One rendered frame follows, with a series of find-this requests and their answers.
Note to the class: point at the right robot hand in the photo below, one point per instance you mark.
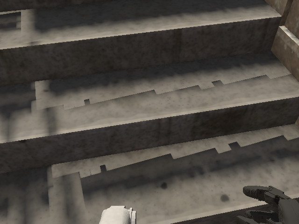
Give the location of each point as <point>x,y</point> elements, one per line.
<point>288,208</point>

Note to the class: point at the robot left thigh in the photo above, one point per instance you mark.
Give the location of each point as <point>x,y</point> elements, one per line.
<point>118,214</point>

